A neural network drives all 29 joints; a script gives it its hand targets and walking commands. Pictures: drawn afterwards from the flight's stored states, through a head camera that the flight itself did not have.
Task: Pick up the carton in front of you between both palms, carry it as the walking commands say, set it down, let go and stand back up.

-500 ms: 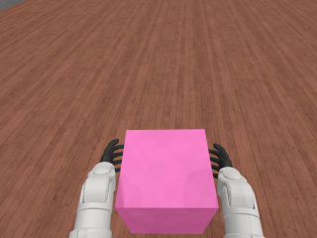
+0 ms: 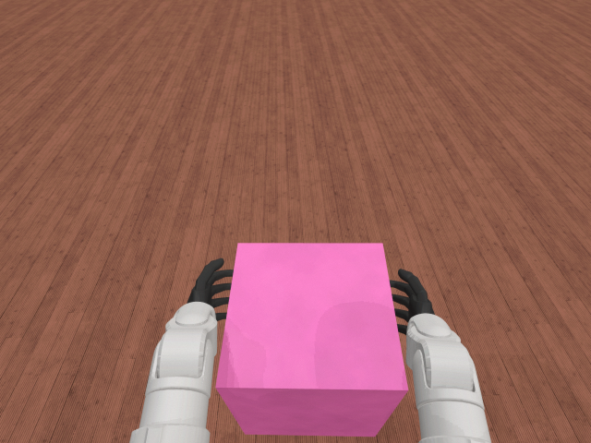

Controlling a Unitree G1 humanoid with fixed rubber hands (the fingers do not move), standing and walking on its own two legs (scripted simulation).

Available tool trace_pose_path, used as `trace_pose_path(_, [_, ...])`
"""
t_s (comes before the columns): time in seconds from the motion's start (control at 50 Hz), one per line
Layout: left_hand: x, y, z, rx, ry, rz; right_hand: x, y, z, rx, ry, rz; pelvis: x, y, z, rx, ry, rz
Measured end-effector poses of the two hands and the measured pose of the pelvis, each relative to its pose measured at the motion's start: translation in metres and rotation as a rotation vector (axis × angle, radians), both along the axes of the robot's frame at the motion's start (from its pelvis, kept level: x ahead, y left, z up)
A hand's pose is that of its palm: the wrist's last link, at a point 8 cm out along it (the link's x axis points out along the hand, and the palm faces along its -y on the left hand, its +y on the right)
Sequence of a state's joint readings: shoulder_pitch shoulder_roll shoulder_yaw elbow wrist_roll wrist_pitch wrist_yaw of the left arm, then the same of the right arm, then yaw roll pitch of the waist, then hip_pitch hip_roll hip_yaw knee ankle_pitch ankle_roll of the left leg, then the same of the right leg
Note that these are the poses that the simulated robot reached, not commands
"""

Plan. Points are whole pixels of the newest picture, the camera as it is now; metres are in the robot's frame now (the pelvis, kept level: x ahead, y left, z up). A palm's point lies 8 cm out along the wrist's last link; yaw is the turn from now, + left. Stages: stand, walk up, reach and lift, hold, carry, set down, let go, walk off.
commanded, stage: hold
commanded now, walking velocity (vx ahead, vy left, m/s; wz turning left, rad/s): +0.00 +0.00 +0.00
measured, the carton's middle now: (309, 344) +0.28 -0.01 -0.05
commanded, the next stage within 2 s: set down in 0.04 s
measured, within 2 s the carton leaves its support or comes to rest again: neither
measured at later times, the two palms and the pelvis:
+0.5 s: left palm (206, 317) +0.32 +0.16 -0.04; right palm (391, 327) +0.32 -0.14 -0.05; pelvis -0.04 +0.03 -0.03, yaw -4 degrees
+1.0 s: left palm (211, 355) +0.34 +0.18 -0.22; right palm (357, 343) +0.38 -0.11 -0.23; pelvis -0.05 +0.01 -0.16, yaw -3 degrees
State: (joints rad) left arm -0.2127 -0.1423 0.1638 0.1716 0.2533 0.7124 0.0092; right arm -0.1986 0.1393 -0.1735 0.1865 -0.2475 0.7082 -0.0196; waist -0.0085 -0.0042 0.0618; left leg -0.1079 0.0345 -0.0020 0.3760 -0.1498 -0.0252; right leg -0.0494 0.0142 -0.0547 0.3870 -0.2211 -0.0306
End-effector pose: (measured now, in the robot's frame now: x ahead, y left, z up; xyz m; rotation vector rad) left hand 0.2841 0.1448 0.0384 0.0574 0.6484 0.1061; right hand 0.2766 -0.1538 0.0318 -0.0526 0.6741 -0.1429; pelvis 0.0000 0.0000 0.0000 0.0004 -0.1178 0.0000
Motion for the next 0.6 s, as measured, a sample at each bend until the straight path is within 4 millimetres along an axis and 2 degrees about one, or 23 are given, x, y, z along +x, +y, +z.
trace_pose_path(0.06, [0.002, -0.003, 0.003, -0.001, -0.004, -0.027, -0.007, -0.003, 0.003, 0.002, -0.004, -0.029, -0.004, 0.004, 0.0, 0.003, -0.014, -0.017])
trace_pose_path(0.14, [0.002, 0.002, 0.003, -0.016, 0.0, -0.016, -0.006, 0.003, 0.004, 0.006, -0.001, -0.032, -0.01, 0.01, -0.002, 0.007, -0.028, -0.031])
trace_pose_path(0.24, [0.009, 0.012, -0.003, -0.063, 0.009, 0.028, 0.005, 0.013, -0.003, 0.031, 0.009, -0.033, -0.02, 0.019, -0.007, 0.005, -0.033, -0.048])
trace_pose_path(0.36, [0.028, 0.011, -0.021, -0.067, 0.016, 0.032, 0.022, 0.012, -0.022, 0.029, 0.02, -0.031, -0.03, 0.028, -0.017, 0.004, 0.011, -0.051])
trace_pose_path(0.46, [0.037, 0.012, -0.06, -0.05, 0.039, 0.034, 0.035, 0.013, -0.061, 0.004, 0.046, -0.002, -0.037, 0.033, -0.027, 0.011, 0.125, -0.062])
trace_pose_path(0.6, [0.035, 0.02, -0.141, -0.038, 0.039, 0.076, 0.048, 0.02, -0.142, -0.01, 0.051, 0.057, -0.047, 0.032, -0.052, 0.015, 0.351, -0.058])
